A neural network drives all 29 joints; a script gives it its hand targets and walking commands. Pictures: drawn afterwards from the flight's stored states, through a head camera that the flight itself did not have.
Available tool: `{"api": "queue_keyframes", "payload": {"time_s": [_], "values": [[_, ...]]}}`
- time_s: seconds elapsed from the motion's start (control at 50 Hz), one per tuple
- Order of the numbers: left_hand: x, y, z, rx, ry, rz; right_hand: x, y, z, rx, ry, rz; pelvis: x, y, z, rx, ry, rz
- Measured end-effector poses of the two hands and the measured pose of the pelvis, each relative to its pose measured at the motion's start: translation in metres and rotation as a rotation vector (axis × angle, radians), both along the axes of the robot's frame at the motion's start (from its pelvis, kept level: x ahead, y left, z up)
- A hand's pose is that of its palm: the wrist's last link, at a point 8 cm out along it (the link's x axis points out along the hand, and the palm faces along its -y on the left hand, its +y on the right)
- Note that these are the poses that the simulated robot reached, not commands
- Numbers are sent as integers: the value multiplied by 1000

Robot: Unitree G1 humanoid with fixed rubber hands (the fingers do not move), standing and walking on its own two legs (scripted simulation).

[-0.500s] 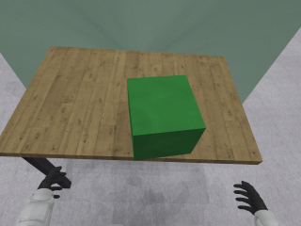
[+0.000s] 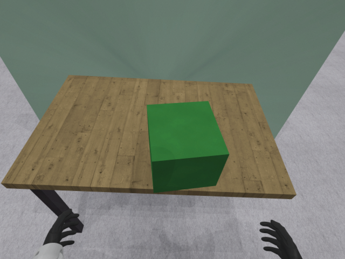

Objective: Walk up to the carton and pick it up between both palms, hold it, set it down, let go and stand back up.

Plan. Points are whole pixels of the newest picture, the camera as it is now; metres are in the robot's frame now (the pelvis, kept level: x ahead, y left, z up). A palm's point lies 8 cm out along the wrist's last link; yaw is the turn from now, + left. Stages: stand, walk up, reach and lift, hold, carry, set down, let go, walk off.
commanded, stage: reach and lift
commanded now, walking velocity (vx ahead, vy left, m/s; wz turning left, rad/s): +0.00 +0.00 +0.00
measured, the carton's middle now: (181, 145) +0.46 -0.01 -0.06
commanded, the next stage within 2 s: none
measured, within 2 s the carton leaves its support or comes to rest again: neither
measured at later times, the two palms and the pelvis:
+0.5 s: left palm (76, 238) +0.16 +0.23 -0.04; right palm (289, 235) +0.19 -0.26 -0.03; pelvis +0.01 -0.01 +0.00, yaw +1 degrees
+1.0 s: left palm (98, 224) +0.19 +0.18 -0.02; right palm (286, 226) +0.20 -0.25 -0.01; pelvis +0.02 +0.00 +0.00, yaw +0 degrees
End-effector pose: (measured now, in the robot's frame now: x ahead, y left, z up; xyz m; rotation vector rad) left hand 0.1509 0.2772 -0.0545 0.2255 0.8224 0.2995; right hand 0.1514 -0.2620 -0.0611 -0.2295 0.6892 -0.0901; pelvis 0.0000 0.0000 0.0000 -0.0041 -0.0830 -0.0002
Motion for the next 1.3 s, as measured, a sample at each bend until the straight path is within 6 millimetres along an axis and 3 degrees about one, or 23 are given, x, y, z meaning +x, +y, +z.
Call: {"api": "queue_keyframes", "payload": {"time_s": [0.12, 0.24, 0.38, 0.52, 0.68, 0.96, 1.1, 1.3], "values": [[11, -23, 11, 8, -58, -53, -1, -10, 6, 20, -41, -2, -3, 2, 0, 5, -5, -17], [21, -41, 13, -30, -114, -24, 22, -20, 24, 19, -113, 44, -3, -5, 0, 12, 9, -20], [20, -43, 10, -55, -192, 16, 41, -9, 33, 40, -137, 88, 4, -16, 1, 11, 28, 4], [14, -51, 12, -64, -272, -15, 36, 4, 29, 98, -195, 34, 15, -14, 2, 2, 34, 19], [32, -69, 24, -102, -386, -53, 37, 15, 30, 143, -281, 20, 23, -4, 1, -1, 37, 0], [33, -92, 30, -149, -525, -32, 49, 10, 49, 133, -360, 89, 21, -3, -1, -3, 42, 3], [58, -100, 39, -151, -566, -51, 68, 25, 52, 179, -400, 108, 21, -5, -2, 0, 49, 0], [85, -89, 59, -118, -567, -29, 109, 24, 66, 191, -432, 113, 27, -7, 0, -1, 40, -2]]}}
